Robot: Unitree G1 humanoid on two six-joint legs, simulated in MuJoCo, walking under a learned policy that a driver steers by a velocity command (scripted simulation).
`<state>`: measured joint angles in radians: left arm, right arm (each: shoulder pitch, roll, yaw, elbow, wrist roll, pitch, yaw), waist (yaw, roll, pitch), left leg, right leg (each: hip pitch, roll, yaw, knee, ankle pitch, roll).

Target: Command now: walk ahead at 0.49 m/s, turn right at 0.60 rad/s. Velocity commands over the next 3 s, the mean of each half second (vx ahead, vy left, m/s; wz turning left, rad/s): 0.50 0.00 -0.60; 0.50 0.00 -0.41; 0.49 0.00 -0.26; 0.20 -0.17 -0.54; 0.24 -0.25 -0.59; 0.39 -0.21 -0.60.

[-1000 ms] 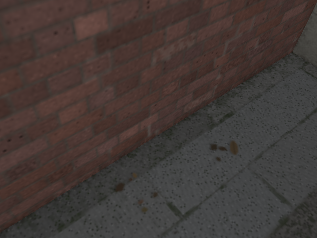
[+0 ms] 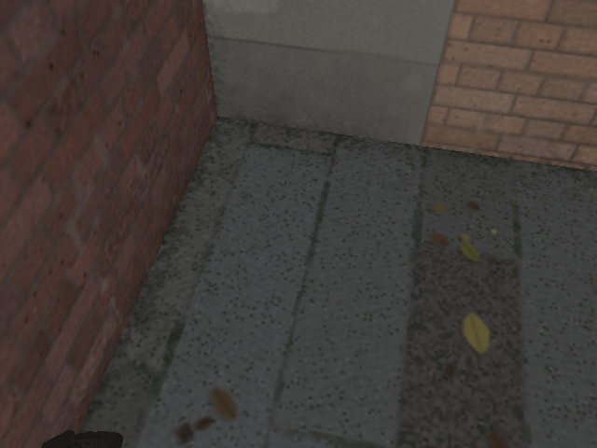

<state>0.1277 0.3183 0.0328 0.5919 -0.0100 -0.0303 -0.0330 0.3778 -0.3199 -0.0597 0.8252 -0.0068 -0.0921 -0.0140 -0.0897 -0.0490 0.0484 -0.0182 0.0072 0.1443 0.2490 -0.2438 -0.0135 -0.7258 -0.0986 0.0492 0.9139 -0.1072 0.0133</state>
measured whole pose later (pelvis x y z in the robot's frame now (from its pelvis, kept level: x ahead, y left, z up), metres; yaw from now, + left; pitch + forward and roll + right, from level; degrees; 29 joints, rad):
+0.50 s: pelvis +0.29 -0.09 +0.00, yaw -18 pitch +2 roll +1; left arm 0.35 0.29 0.05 0.68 -0.02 -0.04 0.01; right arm 0.04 -0.31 -0.03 0.67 -0.01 -0.09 0.01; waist 0.07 0.04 0.04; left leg -0.67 0.06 -0.09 0.68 0.01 -0.06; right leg -0.15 0.12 0.14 0.37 -0.24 -0.09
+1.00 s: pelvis +0.56 -0.15 +0.00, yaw -30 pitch +1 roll +2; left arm 0.11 0.29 0.04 0.66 -0.01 -0.04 0.00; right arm 0.39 -0.28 -0.04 0.88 0.01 -0.10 0.01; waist -0.11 -0.04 0.04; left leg -0.04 -0.04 0.04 0.24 -0.23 0.03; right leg -0.62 -0.09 0.06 0.71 -0.08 0.01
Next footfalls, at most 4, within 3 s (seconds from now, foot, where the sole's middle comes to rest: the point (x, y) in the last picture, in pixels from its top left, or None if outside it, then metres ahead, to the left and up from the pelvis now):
0.16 right None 0.27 -0.16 -0.78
0.66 left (306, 387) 0.59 -0.05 -0.78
1.14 right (449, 328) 0.71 -0.41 -0.78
1.58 left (400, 239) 0.99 -0.34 -0.78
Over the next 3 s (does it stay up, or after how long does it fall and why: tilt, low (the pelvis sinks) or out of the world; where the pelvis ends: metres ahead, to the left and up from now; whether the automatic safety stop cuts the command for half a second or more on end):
stays up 0.63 -0.81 0.00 its command is cut before an obstacle after 1.5 s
